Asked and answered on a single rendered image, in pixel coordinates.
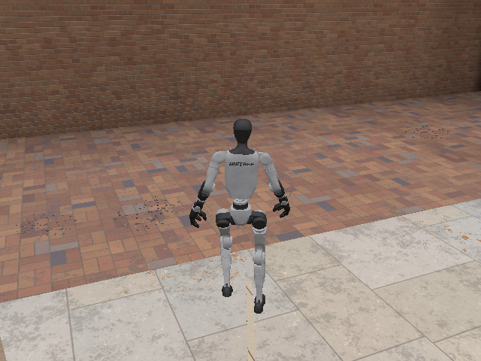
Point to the right robot hand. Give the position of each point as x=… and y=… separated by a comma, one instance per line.
x=279, y=207

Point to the robot right shin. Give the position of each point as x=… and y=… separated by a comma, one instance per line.
x=259, y=278

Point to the robot left forearm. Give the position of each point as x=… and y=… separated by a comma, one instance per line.
x=201, y=199

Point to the robot right forearm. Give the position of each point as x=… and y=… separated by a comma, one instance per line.
x=281, y=196

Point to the left robot foot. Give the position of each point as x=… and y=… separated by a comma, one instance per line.
x=226, y=291

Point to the robot right upper arm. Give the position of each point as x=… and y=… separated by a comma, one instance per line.
x=270, y=171

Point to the left robot hand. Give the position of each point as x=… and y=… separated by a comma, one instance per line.
x=194, y=215

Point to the robot left upper arm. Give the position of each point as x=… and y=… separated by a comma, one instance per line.
x=213, y=169

